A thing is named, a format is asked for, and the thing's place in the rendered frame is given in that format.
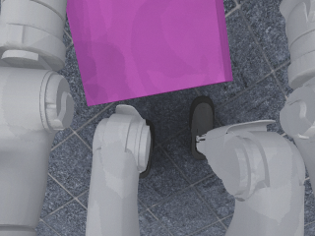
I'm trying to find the carton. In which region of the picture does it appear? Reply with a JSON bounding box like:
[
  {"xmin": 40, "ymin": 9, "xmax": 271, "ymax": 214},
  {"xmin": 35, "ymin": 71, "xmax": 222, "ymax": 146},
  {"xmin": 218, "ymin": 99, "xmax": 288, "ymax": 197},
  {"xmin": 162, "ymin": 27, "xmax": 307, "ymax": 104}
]
[{"xmin": 66, "ymin": 0, "xmax": 233, "ymax": 106}]

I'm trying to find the robot right forearm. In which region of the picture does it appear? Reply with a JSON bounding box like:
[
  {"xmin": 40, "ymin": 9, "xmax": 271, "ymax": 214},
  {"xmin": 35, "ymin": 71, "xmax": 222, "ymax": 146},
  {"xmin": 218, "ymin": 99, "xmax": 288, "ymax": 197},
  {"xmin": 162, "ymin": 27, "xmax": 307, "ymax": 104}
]
[{"xmin": 279, "ymin": 0, "xmax": 315, "ymax": 90}]

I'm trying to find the robot left upper arm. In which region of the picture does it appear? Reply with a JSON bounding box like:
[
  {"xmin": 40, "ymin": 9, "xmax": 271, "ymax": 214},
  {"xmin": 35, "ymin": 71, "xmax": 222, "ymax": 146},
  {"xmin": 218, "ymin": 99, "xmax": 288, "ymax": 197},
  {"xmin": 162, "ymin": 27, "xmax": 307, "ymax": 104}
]
[{"xmin": 0, "ymin": 66, "xmax": 75, "ymax": 236}]

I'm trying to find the right robot thigh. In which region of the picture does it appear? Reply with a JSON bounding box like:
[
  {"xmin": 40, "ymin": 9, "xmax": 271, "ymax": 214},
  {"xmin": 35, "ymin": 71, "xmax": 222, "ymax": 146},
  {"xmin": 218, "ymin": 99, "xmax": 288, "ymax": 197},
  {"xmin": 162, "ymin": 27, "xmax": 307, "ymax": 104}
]
[{"xmin": 219, "ymin": 131, "xmax": 305, "ymax": 236}]

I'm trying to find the robot right upper arm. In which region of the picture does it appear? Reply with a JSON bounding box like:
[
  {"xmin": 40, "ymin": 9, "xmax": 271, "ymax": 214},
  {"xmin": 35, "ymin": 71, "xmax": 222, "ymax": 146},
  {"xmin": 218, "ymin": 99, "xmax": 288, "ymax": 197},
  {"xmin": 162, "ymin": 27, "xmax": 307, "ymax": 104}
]
[{"xmin": 280, "ymin": 82, "xmax": 315, "ymax": 199}]

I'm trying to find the robot left foot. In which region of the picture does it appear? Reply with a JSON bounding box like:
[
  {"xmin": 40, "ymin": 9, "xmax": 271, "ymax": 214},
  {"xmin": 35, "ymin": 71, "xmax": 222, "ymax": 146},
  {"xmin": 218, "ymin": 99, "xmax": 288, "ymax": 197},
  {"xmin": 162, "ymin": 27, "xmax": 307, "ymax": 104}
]
[{"xmin": 139, "ymin": 119, "xmax": 156, "ymax": 179}]

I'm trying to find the robot left forearm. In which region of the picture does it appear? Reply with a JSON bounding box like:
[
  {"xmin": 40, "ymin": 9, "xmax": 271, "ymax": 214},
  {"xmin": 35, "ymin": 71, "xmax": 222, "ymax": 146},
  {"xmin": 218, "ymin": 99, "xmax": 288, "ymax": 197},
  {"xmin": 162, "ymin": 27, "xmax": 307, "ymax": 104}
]
[{"xmin": 0, "ymin": 0, "xmax": 68, "ymax": 72}]

